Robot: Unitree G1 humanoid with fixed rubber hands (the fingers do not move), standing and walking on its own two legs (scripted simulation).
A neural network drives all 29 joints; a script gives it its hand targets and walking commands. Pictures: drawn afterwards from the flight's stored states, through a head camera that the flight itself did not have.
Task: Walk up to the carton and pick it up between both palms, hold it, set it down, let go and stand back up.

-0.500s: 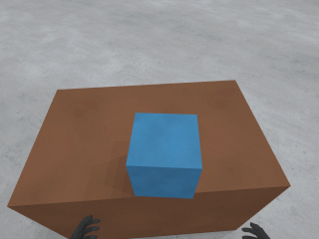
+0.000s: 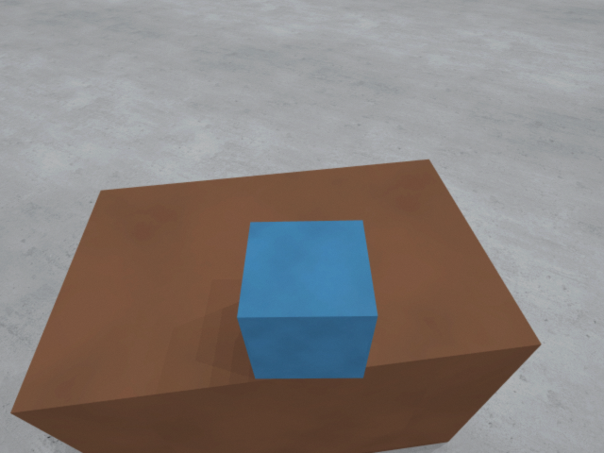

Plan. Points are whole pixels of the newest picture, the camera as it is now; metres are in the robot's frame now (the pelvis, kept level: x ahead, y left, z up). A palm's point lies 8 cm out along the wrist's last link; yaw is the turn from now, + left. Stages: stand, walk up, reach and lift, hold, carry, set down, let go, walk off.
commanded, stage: stand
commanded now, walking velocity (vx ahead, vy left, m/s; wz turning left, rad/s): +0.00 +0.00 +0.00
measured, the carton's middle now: (307, 301) +0.36 +0.01 -0.04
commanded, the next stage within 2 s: none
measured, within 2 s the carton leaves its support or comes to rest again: neither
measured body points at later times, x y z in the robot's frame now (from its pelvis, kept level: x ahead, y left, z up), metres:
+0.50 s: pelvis +0.00 +0.00 +0.00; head -0.01 -0.01 +0.45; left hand -0.03 +0.20 -0.16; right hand -0.04 -0.21 -0.16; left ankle -0.03 +0.12 -0.74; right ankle +0.03 -0.15 -0.74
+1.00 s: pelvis +0.00 +0.00 +0.00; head -0.01 -0.01 +0.45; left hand -0.03 +0.20 -0.16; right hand -0.06 -0.21 -0.16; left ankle -0.03 +0.12 -0.74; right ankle +0.03 -0.15 -0.74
